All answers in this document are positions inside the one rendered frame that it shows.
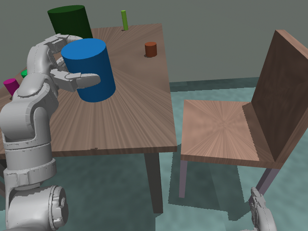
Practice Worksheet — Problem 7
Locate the table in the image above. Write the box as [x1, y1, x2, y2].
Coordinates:
[0, 23, 177, 214]

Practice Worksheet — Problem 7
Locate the right robot hand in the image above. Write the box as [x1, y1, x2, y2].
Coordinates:
[241, 187, 277, 231]

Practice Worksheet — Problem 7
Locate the left robot arm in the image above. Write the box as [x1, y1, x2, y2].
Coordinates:
[0, 73, 69, 231]

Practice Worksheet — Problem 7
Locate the left robot hand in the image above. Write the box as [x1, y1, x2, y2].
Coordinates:
[26, 33, 101, 92]

